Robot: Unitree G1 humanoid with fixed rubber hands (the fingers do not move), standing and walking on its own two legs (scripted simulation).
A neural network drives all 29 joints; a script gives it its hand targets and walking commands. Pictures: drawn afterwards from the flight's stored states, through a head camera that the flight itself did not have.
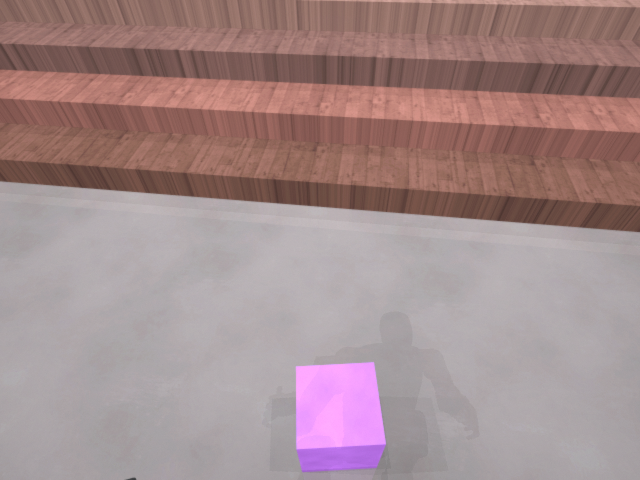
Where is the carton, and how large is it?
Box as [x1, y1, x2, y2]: [296, 362, 385, 471]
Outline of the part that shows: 373,362 296,366 296,448 302,471 376,467 385,445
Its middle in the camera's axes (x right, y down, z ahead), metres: +0.05 +0.50 +1.07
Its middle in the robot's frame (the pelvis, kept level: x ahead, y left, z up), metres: +0.40 +0.00 -0.66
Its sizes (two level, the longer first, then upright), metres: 0.210 0.200 0.250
